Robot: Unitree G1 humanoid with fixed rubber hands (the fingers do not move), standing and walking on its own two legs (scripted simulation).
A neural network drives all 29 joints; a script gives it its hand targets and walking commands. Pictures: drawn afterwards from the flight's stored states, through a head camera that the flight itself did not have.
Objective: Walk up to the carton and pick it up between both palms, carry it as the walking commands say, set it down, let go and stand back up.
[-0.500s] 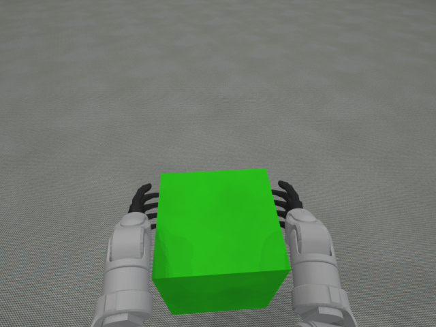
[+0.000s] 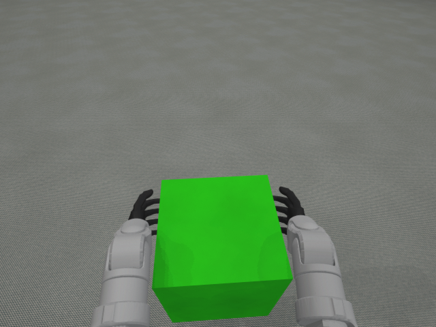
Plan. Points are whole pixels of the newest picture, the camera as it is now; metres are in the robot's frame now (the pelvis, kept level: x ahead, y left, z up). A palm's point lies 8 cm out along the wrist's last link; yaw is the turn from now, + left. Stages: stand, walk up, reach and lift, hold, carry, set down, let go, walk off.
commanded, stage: reach and lift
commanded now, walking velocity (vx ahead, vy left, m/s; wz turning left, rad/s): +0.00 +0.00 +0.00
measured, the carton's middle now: (217, 251) +0.28 +0.00 -0.03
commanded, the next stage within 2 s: hold in 0.26 s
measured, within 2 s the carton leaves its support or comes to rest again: neither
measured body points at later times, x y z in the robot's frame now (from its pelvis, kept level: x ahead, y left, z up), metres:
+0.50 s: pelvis -0.01 +0.00 +0.00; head -0.06 +0.00 +0.45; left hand +0.29 +0.15 +0.04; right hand +0.29 -0.15 +0.04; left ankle +0.02 +0.11 -0.75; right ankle +0.01 -0.12 -0.75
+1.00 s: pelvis -0.01 +0.00 +0.00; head -0.06 +0.00 +0.45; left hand +0.29 +0.15 +0.04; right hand +0.29 -0.15 +0.04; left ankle +0.02 +0.11 -0.75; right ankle +0.01 -0.12 -0.75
